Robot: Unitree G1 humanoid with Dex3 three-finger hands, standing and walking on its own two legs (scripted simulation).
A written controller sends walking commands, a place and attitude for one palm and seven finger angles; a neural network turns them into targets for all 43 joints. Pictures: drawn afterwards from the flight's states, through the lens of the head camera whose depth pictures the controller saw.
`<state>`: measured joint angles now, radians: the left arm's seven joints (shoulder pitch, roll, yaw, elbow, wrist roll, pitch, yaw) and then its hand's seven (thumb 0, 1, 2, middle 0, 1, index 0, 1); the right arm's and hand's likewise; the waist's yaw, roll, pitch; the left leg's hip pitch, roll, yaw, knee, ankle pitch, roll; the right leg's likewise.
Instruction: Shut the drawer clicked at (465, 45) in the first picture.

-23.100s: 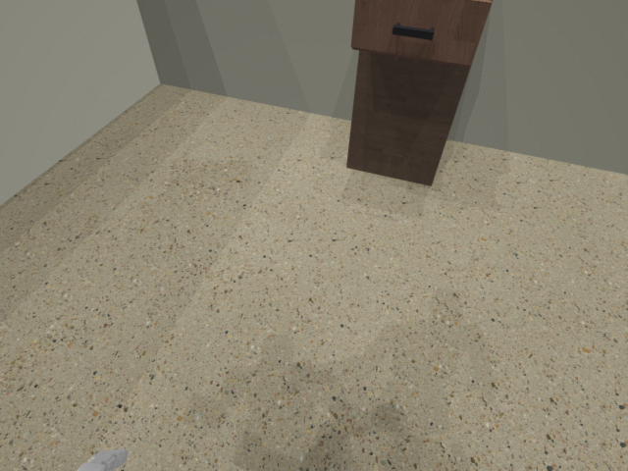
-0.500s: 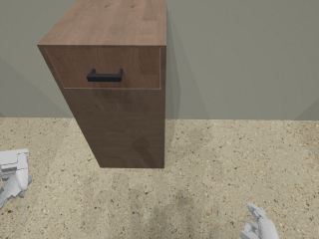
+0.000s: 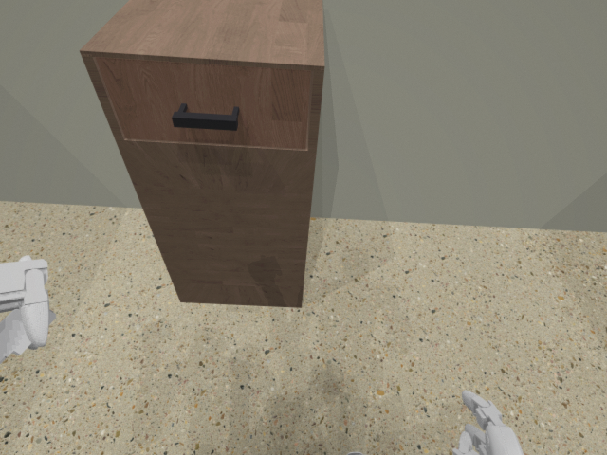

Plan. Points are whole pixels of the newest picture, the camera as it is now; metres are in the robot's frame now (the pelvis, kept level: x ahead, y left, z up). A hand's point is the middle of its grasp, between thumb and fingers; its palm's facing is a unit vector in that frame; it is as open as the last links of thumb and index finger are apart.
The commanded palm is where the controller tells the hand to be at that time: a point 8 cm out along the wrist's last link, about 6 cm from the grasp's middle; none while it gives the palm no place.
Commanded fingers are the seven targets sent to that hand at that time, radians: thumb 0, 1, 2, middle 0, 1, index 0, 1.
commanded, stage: step back with the hand held close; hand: left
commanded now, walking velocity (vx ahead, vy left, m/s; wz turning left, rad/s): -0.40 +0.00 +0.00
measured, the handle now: (207, 115) +0.70 +0.21 +0.06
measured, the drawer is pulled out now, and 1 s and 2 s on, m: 0.00 0.00 0.00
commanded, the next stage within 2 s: stop stepping back and stand still in 0.62 s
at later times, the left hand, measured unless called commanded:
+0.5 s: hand out of the picture +0.11 +0.26 +0.19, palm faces +0.42 -0.78 -0.46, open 3.2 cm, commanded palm +0.04 +0.29 +0.20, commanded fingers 0.00 0.90 0.90 -1.40 -1.60 -1.40 -1.60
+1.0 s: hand out of the picture +0.03 +0.22 +0.19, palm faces +0.30 -0.85 -0.45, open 3.2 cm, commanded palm -0.04 +0.25 +0.20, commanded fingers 0.00 0.90 0.90 -1.40 -1.60 -1.40 -1.60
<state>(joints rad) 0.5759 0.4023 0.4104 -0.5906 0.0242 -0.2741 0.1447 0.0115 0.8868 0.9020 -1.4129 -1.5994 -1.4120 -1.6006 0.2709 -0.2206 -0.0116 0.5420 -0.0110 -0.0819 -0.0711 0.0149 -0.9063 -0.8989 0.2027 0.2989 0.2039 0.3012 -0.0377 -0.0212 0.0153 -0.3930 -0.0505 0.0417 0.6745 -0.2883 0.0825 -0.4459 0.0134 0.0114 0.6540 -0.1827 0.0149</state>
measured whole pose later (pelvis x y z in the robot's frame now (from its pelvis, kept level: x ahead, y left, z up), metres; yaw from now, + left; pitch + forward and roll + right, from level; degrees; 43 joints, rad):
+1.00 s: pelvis -0.19 -0.01 +0.01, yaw -5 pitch -1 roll -1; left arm 0.62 0.43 0.43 -0.53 -0.06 -0.23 0.14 0.01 0.89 0.90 -1.41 -1.60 -1.41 -1.60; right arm 0.27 -0.21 0.00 0.62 0.00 -0.12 -0.10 0.02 -0.91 -0.90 0.20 0.30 0.20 0.30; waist -0.06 -0.02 -0.05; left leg -0.38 -0.01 0.03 0.46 -0.09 0.03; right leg -0.19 -0.01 0.00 0.55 -0.42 0.00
